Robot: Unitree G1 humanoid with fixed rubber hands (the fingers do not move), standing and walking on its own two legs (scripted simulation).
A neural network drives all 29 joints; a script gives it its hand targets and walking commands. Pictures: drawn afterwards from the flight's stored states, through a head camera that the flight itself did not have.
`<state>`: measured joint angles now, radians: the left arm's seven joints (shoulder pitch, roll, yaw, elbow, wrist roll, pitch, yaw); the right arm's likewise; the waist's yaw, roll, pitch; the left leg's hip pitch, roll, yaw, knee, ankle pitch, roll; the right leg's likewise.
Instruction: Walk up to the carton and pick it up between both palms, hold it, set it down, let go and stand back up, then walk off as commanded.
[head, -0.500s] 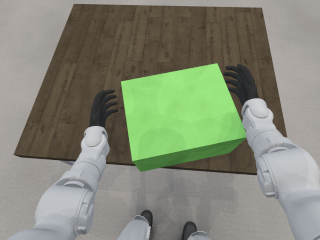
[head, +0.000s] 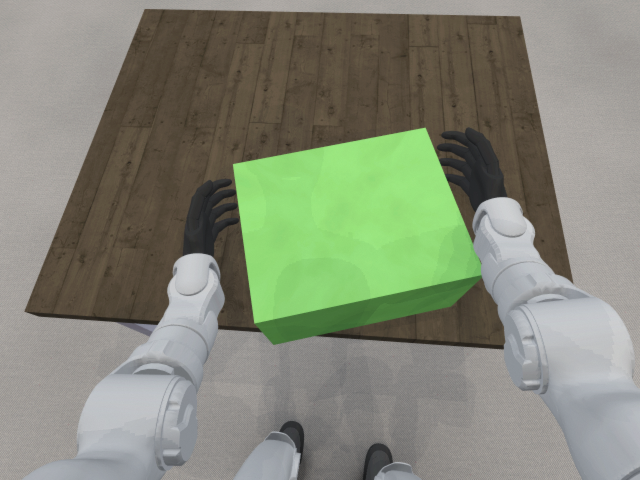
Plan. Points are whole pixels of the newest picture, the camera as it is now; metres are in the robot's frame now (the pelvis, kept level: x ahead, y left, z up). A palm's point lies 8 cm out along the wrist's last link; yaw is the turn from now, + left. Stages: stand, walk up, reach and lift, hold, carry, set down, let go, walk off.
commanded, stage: reach and lift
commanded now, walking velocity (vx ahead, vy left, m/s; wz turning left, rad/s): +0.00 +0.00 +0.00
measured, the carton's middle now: (347, 239) +0.43 +0.05 -0.07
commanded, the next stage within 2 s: none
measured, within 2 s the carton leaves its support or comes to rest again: leaves its support in 1.20 s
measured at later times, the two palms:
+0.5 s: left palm (207, 244) +0.37 +0.23 -0.02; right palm (487, 196) +0.48 -0.12 +0.01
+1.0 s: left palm (208, 248) +0.36 +0.22 -0.02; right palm (493, 210) +0.46 -0.13 +0.02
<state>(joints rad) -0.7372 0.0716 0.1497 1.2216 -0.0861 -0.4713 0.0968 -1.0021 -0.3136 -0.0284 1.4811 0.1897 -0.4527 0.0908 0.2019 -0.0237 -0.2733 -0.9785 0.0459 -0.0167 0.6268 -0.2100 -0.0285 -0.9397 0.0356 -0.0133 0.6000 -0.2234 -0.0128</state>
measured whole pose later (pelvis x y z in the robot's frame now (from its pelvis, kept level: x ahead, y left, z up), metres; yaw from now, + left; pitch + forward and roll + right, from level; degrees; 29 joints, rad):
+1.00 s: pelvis +0.00 +0.00 +0.00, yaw +0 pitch +29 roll -1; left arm -0.72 0.04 0.39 1.27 0.07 -0.57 0.11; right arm -0.94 -0.22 -0.32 1.48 -0.16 -0.59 0.01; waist 0.13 -0.02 -0.24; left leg -0.91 0.05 -0.02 0.62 -0.21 -0.03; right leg -0.87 0.03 -0.01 0.60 -0.23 -0.01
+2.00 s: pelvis +0.01 +0.00 +0.03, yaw +1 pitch +11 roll -1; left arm -0.66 0.04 0.34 1.18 0.04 -0.39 0.12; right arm -0.73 -0.17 -0.07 1.25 0.04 -0.34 -0.12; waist 0.06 -0.02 -0.19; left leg -0.48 0.04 -0.02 0.48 -0.20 -0.03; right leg -0.43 0.03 -0.01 0.45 -0.21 -0.01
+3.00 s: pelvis -0.01 +0.00 +0.04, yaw +2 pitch -3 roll -1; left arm -0.64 0.05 0.35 0.55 0.22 0.40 -0.05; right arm -0.68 -0.12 -0.09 0.80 0.10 0.17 -0.16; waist 0.01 -0.04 -0.10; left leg -0.15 0.02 -0.02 0.36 -0.16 -0.02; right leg -0.10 0.02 -0.01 0.33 -0.17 -0.01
